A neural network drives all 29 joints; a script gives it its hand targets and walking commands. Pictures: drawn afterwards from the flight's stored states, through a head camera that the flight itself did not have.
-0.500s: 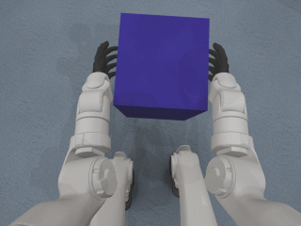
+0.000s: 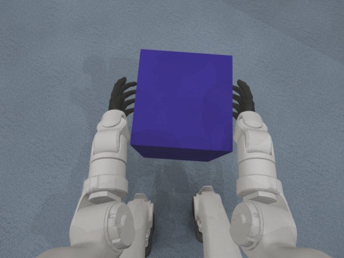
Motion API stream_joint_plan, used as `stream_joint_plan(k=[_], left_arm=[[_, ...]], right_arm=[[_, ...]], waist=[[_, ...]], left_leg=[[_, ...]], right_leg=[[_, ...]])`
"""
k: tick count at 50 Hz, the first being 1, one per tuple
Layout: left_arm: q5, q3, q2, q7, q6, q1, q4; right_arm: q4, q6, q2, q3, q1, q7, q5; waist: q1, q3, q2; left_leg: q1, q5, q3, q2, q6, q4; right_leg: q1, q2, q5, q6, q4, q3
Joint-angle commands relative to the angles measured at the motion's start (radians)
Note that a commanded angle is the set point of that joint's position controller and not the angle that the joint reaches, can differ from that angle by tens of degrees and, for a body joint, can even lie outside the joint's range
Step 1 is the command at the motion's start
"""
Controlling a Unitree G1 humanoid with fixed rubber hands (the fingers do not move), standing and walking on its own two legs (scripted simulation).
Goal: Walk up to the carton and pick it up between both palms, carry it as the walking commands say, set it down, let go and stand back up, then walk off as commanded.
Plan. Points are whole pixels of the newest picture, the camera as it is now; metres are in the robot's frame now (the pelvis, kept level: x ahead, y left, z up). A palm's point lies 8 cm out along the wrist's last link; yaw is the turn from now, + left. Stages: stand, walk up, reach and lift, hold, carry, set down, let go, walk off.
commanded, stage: reach and lift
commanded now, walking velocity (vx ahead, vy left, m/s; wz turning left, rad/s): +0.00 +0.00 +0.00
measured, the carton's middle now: (180, 115) +0.45 -0.03 -0.11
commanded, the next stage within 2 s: none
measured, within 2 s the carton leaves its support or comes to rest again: neither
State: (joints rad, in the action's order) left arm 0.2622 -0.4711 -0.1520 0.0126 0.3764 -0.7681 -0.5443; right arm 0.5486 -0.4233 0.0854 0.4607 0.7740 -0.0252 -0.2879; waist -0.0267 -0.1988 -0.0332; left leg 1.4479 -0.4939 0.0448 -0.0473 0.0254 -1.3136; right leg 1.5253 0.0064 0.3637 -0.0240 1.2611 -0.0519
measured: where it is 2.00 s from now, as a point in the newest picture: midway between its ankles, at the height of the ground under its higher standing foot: (173, 233)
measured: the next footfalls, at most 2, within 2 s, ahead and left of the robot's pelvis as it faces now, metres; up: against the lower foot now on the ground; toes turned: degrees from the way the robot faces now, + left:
none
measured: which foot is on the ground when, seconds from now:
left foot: down 0.00-1.00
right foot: down 0.00-1.00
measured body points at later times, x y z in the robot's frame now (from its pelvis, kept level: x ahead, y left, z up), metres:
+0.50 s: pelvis +0.02 +0.00 +0.06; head +0.18 -0.02 +0.49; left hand +0.42 +0.12 +0.02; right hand +0.41 -0.18 +0.01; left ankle +0.05 +0.13 -0.59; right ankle +0.10 -0.13 -0.59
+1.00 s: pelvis +0.03 +0.00 +0.12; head +0.14 -0.02 +0.55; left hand +0.40 +0.12 +0.09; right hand +0.39 -0.18 +0.08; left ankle +0.05 +0.13 -0.59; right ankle +0.09 -0.13 -0.59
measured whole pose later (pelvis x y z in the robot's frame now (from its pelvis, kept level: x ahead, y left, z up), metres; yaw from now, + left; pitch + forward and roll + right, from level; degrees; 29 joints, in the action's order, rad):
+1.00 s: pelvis +0.03 +0.00 +0.12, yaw -1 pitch +16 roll +1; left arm 0.31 -0.40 -0.22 -0.02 0.39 -0.47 -0.44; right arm 0.44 -0.43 0.16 0.40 0.48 0.01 -0.32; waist -0.03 -0.06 -0.03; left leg 0.69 -0.31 0.06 -0.03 0.01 -0.72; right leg 0.76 0.00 0.21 -0.02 0.68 -0.05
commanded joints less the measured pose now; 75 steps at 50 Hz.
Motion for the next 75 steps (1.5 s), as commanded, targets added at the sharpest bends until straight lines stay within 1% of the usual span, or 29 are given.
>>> stream_joint_plan(k=[1, 26, 41, 50, 62, 75], left_arm=[[-0.155, 0.582, -1.015, -0.244, -0.013, -0.612, -0.065], [-0.127, 0.636, -1.028, -0.255, -0.016, -0.373, 0.002], [-0.110, 0.655, -1.017, -0.265, -0.005, -0.277, 0.018], [-0.107, 0.661, -1.004, -0.266, 0.004, -0.228, 0.025], [-0.122, 0.673, -0.999, -0.266, 0.052, -0.165, 0.044], [-0.144, 0.693, -0.995, -0.258, 0.146, -0.117, 0.110]], right_arm=[[0.040, 0.030, 1.054, -0.595, 0.589, 0.263, 0.179], [-0.028, 0.044, 1.060, -0.648, 0.366, 0.285, 0.161], [-0.054, 0.036, 1.053, -0.672, 0.277, 0.294, 0.155], [-0.074, 0.025, 1.052, -0.686, 0.234, 0.290, 0.156], [-0.122, -0.024, 1.057, -0.716, 0.189, 0.278, 0.178], [-0.201, -0.125, 1.051, -0.739, 0.159, 0.264, 0.212]], waist=[[-0.019, -0.833, 0.036], [-0.018, -0.645, 0.036], [-0.017, -0.515, 0.038], [-0.013, -0.441, 0.041], [-0.006, -0.332, 0.043], [0.000, -0.186, 0.038]], left_leg=[[-0.290, 0.240, -0.044, -0.130, -0.001, 0.195], [-0.590, 0.344, -0.002, -0.105, -0.009, 0.452], [-0.776, 0.377, 0.017, -0.086, -0.020, 0.620], [-0.901, 0.399, 0.025, -0.074, -0.026, 0.722], [-1.058, 0.415, 0.030, -0.060, -0.033, 0.837], [-1.188, 0.393, 0.031, -0.048, -0.031, 0.941]], right_leg=[[-0.730, 0.139, -0.272, 0.012, -0.116, 0.053], [-0.995, 0.118, -0.370, 0.027, -0.366, 0.015], [-1.169, 0.099, -0.406, 0.031, -0.523, 0.002], [-1.286, 0.089, -0.433, 0.028, -0.624, -0.003], [-1.426, 0.082, -0.433, 0.022, -0.739, 0.000], [-1.555, 0.082, -0.384, 0.017, -0.843, -0.001]])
